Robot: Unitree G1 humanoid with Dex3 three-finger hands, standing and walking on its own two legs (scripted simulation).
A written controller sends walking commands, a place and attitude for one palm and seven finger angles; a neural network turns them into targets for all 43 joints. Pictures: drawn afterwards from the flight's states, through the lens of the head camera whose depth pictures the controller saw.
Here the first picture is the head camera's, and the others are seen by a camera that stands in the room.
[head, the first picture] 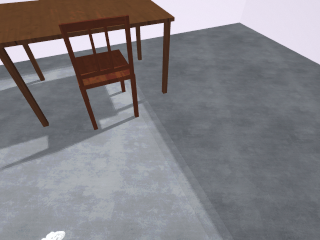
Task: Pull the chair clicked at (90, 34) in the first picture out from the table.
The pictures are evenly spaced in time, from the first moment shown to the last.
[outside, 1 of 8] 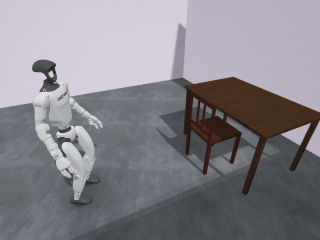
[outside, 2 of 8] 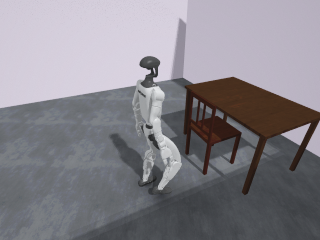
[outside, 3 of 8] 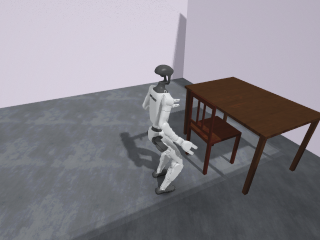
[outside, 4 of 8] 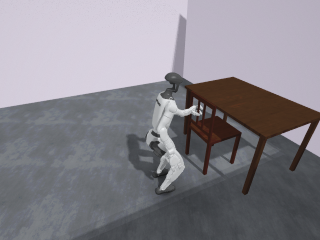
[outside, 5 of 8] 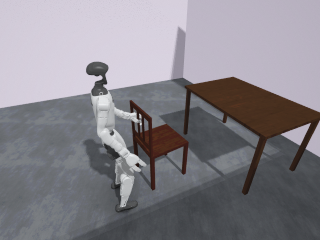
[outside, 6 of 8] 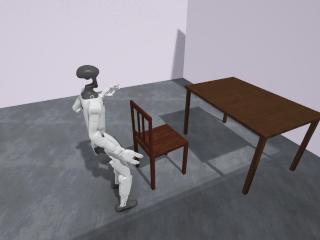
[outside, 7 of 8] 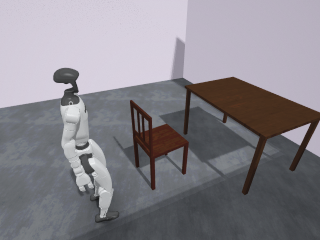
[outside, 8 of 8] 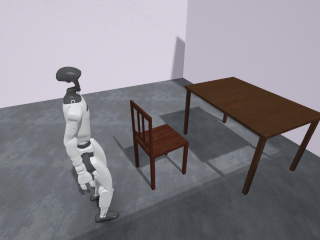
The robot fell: no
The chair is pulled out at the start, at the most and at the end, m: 0.00 0.62 0.62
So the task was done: yes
